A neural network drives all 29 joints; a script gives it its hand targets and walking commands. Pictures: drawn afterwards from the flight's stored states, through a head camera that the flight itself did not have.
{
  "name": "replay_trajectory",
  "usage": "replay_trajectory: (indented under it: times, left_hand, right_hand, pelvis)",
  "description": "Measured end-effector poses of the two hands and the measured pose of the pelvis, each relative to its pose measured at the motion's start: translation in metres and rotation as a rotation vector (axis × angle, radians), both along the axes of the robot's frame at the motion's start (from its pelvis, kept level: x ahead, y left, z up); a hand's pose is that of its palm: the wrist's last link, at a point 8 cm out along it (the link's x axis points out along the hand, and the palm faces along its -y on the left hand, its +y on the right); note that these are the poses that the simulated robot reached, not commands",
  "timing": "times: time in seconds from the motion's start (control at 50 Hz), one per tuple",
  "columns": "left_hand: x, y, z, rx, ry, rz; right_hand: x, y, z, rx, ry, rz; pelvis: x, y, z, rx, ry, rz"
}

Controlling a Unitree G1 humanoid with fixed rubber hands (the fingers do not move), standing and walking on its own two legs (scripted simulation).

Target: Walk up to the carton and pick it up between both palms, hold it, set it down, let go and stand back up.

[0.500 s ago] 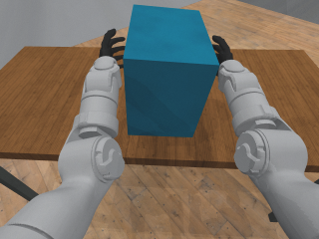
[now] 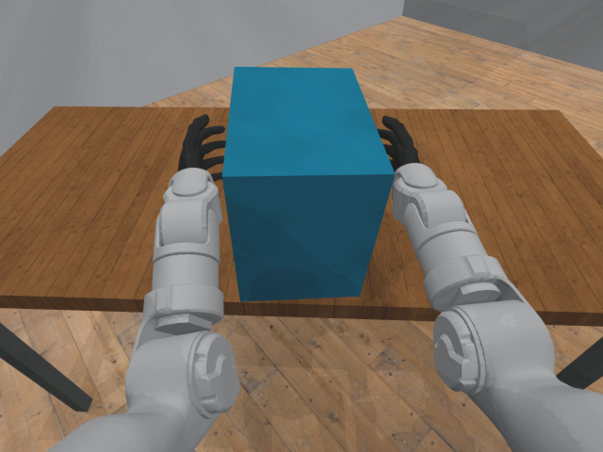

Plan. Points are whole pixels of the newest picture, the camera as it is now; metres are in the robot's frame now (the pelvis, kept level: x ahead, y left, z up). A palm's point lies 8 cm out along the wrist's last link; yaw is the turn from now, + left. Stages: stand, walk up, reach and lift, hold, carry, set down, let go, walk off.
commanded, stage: reach and lift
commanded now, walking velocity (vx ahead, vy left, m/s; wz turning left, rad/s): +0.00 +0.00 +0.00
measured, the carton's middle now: (297, 182) +0.47 +0.02 +0.12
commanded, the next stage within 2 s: hold in 1.52 s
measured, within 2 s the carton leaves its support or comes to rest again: neither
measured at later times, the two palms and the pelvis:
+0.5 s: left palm (186, 201) +0.35 +0.15 +0.19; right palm (411, 202) +0.36 -0.12 +0.17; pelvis -0.02 +0.00 +0.00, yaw -1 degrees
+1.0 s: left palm (195, 205) +0.35 +0.14 +0.18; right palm (418, 209) +0.36 -0.13 +0.16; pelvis +0.01 +0.01 +0.00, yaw -2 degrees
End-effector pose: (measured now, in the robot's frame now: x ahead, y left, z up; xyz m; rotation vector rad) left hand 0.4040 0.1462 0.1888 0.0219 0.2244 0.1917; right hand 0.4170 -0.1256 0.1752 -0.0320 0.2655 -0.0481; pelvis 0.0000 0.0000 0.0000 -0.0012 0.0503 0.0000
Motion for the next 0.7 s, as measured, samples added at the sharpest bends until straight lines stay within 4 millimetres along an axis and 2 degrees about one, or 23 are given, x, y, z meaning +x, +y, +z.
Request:
replay_trajectory:
  times: [0.08, 0.2, 0.38, 0.54, 0.7]
  left_hand:
    - [-0.014, -0.002, 0.001, 0.012, -0.006, 0.005]
    - [-0.032, -0.002, 0.006, 0.008, -0.019, 0.008]
    - [-0.049, -0.001, -0.007, -0.012, 0.01, -0.006]
    - [-0.049, 0.003, 0.001, 0.009, 0.003, -0.013]
    - [-0.046, 0.0, -0.009, 0.008, 0.03, -0.045]
  right_hand:
    - [-0.014, -0.001, -0.008, 0.023, -0.007, 0.003]
    - [-0.032, -0.001, -0.009, 0.031, -0.031, 0.002]
    - [-0.052, -0.002, -0.013, 0.031, -0.032, -0.024]
    - [-0.053, 0.002, -0.006, 0.043, -0.052, -0.033]
    - [-0.056, -0.002, -0.014, 0.073, -0.057, -0.07]
  pelvis:
    - [-0.004, 0.003, 0.0, -0.001, -0.014, -0.007]
    - [-0.013, 0.004, 0.0, -0.002, -0.048, -0.01]
    - [-0.023, 0.002, 0.0, -0.003, -0.065, -0.016]
    - [-0.02, 0.004, 0.0, -0.002, -0.075, -0.019]
    - [-0.011, 0.009, 0.0, -0.002, -0.082, -0.023]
